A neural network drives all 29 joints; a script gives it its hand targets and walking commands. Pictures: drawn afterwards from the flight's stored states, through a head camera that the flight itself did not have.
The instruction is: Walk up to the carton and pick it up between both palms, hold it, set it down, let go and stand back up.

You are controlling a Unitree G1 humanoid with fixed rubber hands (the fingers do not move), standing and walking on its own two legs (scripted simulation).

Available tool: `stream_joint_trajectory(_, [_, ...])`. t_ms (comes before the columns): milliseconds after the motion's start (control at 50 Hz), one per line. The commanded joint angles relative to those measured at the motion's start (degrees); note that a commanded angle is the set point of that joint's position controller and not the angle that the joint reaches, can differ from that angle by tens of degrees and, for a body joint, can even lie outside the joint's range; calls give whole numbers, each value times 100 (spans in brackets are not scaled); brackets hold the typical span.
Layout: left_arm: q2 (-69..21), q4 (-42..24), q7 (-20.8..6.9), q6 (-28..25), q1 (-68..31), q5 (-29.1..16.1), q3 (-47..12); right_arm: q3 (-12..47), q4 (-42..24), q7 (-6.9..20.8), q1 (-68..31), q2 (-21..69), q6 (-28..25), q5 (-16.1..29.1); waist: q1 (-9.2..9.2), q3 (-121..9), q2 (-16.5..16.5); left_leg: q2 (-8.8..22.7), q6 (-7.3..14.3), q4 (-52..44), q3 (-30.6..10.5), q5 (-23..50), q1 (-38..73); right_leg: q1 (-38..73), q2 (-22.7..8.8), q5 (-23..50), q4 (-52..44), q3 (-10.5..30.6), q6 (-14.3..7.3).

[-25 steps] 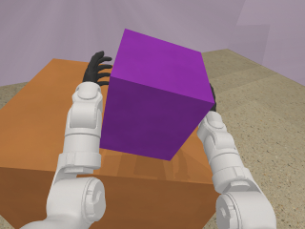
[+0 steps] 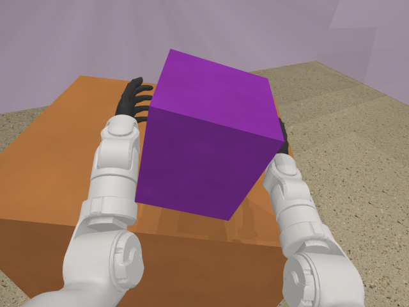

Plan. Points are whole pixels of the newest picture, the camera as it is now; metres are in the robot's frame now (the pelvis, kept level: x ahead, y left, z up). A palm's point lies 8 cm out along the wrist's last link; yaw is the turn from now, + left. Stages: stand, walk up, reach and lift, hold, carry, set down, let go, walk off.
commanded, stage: set down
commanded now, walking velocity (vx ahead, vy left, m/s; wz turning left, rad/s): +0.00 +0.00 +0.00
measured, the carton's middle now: (201, 140) +0.43 +0.00 +0.15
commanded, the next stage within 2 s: none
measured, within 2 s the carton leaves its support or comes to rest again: rests again in 1.64 s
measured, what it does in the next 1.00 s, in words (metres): stands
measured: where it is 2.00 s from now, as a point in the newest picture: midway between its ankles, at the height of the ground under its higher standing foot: outside the picture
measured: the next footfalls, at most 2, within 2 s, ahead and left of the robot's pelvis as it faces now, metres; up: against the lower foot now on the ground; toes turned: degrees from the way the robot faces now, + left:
none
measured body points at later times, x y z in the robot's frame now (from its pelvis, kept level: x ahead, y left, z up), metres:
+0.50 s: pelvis +0.01 +0.00 +0.00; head +0.00 +0.02 +0.45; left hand +0.44 +0.14 +0.16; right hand +0.42 -0.16 +0.13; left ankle -0.02 +0.11 -0.75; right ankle +0.02 -0.13 -0.75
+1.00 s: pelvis +0.02 +0.01 +0.00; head +0.02 +0.03 +0.45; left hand +0.46 +0.14 +0.13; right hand +0.42 -0.16 +0.11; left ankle -0.02 +0.11 -0.75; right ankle +0.02 -0.13 -0.75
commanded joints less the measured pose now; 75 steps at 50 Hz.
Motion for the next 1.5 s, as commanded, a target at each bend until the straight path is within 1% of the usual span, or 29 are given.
stream_joint_trajectory(0, [-3368,-83,-853,-245,-3273,-678,-2127,1917,-1949,633,-5809,2304,-818,89,-167,-3207,409,-262,-495,48,533,2722,235,1434,373,1912,318,-369,164])
stream_joint_trajectory(20, [-3446,-157,-812,-336,-3263,-760,-2288,1909,-2062,635,-5806,2309,-890,108,-174,-3517,668,-280,-576,126,490,2918,386,1372,356,1913,298,-354,100])
stream_joint_trajectory(100, [-3314,-27,-732,-554,-3479,-721,-2250,1605,-1431,699,-5403,2314,-862,-207,-279,-3110,653,-165,-660,101,505,2832,355,943,379,1458,249,-381,46])
stream_joint_trajectory(140, [-3356,101,-691,-604,-3378,-734,-2181,1664,-1536,735,-5460,2418,-905,-101,-85,-3259,777,-215,-608,65,480,2798,296,1123,343,1615,246,-330,44])
stream_joint_trajectory(180, [-3236,281,-687,-659,-3339,-645,-2010,1676,-1501,776,-5538,2438,-897,-108,19,-3275,574,-225,-526,17,528,2662,84,1300,334,1668,294,-314,101])
stream_joint_trajectory(220, [-3074,429,-723,-651,-3284,-579,-1818,1606,-1196,776,-5284,2442,-807,-192,-22,-2747,468,-250,-488,-102,575,2406,-54,1348,306,1727,278,-285,167])
stream_joint_trajectory(240, [-3197,508,-738,-661,-3267,-650,-1797,1651,-1423,767,-5537,2461,-856,-198,23,-2870,405,-263,-442,-135,538,2389,-120,1408,295,1823,295,-263,150])
stream_joint_trajectory(260, [-3353,610,-682,-737,-3214,-802,-2001,1732,-1554,841,-5742,2308,-957,-186,278,-3345,452,-205,-531,-76,570,2519,-175,1192,298,1628,293,-245,38])
stream_joint_trajectory(320, [-3421,760,-542,-952,-3358,-850,-1985,1680,-1359,891,-5696,2474,-1003,-290,209,-3453,405,-188,-542,27,562,2761,48,1139,340,1791,272,-211,31])
stream_joint_trajectory(620, [-3264,1121,-544,-1401,-3703,-927,-1791,1242,-834,926,-5362,2754,-950,-680,89,-3721,467,-235,-573,9,603,2805,-341,1428,267,2430,443,-91,63])
stream_joint_trajectory(640, [-3172,970,-568,-1401,-3795,-831,-1715,1200,-762,904,-5252,2860,-929,-661,-47,-3701,585,-244,-550,26,589,2795,-360,1514,273,2647,465,-104,97])
stream_joint_trajectory(660, [-3161,979,-603,-1394,-3685,-738,-1668,1193,-790,894,-5212,2857,-917,-632,-40,-3670,591,-282,-564,14,623,2643,-436,1588,241,2716,514,-99,137])
stream_joint_trajectory(680, [-3114,1249,-671,-1345,-3582,-726,-1559,1168,-798,869,-5261,2771,-908,-679,-109,-3415,439,-256,-527,-6,611,2564,-542,1635,249,2747,519,-101,167])
stream_joint_trajectory(720, [-3083,1156,-702,-1397,-3653,-637,-1464,1101,-859,895,-5281,2806,-923,-729,35,-3528,542,-271,-497,-121,648,2353,-667,1646,209,2594,517,-129,169])
stream_joint_trajectory(740, [-3059,1129,-709,-1424,-3685,-624,-1416,1043,-732,935,-5148,2829,-915,-794,-33,-3480,404,-252,-486,-129,611,2458,-692,1614,238,2624,538,-159,174])
stream_joint_trajectory(760, [-3160,1186,-689,-1439,-3556,-578,-1450,1015,-825,972,-5185,2732,-989,-849,-44,-3668,548,-211,-552,-24,600,2803,-397,1462,285,2658,600,-193,132])
stream_joint_trajectory(840, [-3083,1292,-613,-1504,-3362,-526,-1333,1005,-935,1053,-5077,2714,-1091,-960,186,-3724,621,-153,-632,118,664,3287,-267,1309,308,2558,553,-219,113])
stream_joint_trajectory(900, [-2890,1290,-648,-1590,-3647,-557,-1276,946,-835,1064,-5036,2832,-1075,-1157,147,-3716,299,-166,-519,-19,705,2659,-583,1367,283,2392,527,-210,111])
stream_joint_trajectory(940, [-2964,1458,-648,-1642,-3534,-498,-1237,942,-1057,1110,-5131,2828,-1134,-1218,200,-3775,461,-204,-500,-113,759,2402,-627,1420,233,2354,536,-199,119])
stream_joint_trajectory(980, [-2921,1499,-643,-1639,-3419,-396,-1094,799,-790,1137,-4968,2765,-1135,-1285,237,-3512,471,-166,-522,-142,733,2475,-641,1399,226,2240,522,-200,111])
stream_joint_trajectory(1020, [-2989,1431,-615,-1616,-3436,-359,-1212,625,-684,1181,-4850,2613,-1210,-1404,101,-3488,655,-103,-627,-18,728,2950,-263,991,274,1945,454,-275,18])
stream_joint_trajectory(1080, [-3032,1420,-574,-1712,-3457,-534,-1300,674,-844,1241,-4990,2724,-1327,-1391,172,-4050,653,-72,-649,194,658,3447,-65,856,281,2192,516,-221,23])
stream_joint_trajectory(1120, [-2958,1520,-578,-1785,-3402,-494,-1187,689,-786,1254,-4926,2761,-1343,-1475,207,-4017,415,-65,-588,123,723,3160,-234,997,284,2314,505,-246,53])
stream_joint_trajectory(1200, [-2885,1500,-590,-1946,-3629,-452,-1162,573,-834,1253,-4871,2858,-1367,-1658,223,-4080,488,-111,-554,36,741,2944,-663,1390,201,2624,648,-176,99])
stream_joint_trajectory(1220, [-2963,1445,-574,-1995,-3667,-543,-1281,555,-839,1245,-4807,2877,-1412,-1699,83,-4214,564,-110,-587,74,742,3018,-556,1299,211,2601,663,-231,112])
stream_joint_trajectory(1280, [-2836,1597,-586,-1959,-3370,-402,-1064,458,-511,1266,-4517,2819,-1363,-1802,127,-3850,506,-69,-614,156,718,3460,-378,1067,230,2482,599,-236,108])
stream_joint_trajectory(1420, [-2807,1640,-719,-1945,-3072,-307,-944,624,-809,1215,-4425,2945,-1420,-1759,213,-3640,339,-176,-474,-97,778,2807,-1018,1696,138,2918,686,-155,180])
stream_joint_trajectory(1440, [-2752,1599,-721,-1977,-3085,-279,-950,599,-723,1218,-4238,2968,-1405,-1872,115,-3576,328,-174,-465,-150,808,2646,-1083,1747,126,2897,711,-182,182])
stream_joint_trajectory(1480, [-2745,1395,-708,-2120,-3253,-278,-917,617,-669,1272,-4158,3039,-1446,-1907,241,-3724,420,-163,-442,-122,792,2710,-1119,1715,119,2915,768,-164,175])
